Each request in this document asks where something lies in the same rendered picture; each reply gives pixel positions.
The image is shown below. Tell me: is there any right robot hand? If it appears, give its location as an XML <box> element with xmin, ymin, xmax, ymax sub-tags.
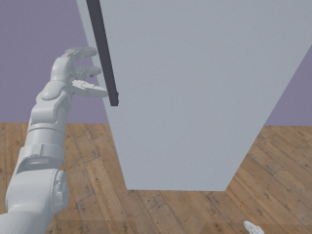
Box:
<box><xmin>244</xmin><ymin>220</ymin><xmax>264</xmax><ymax>234</ymax></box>

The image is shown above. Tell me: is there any fridge door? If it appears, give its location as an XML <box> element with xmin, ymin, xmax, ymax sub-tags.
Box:
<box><xmin>77</xmin><ymin>0</ymin><xmax>312</xmax><ymax>191</ymax></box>

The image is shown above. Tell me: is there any left robot forearm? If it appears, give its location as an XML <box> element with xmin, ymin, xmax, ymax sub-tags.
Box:
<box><xmin>5</xmin><ymin>80</ymin><xmax>73</xmax><ymax>211</ymax></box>

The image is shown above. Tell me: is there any robot left upper arm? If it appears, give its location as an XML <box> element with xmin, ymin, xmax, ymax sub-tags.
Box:
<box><xmin>0</xmin><ymin>168</ymin><xmax>69</xmax><ymax>234</ymax></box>

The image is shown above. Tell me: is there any left robot hand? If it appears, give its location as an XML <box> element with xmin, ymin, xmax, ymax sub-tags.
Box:
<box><xmin>50</xmin><ymin>46</ymin><xmax>108</xmax><ymax>98</ymax></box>

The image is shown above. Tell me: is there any handle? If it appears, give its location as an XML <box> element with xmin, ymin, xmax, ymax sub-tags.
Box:
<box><xmin>86</xmin><ymin>0</ymin><xmax>119</xmax><ymax>106</ymax></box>

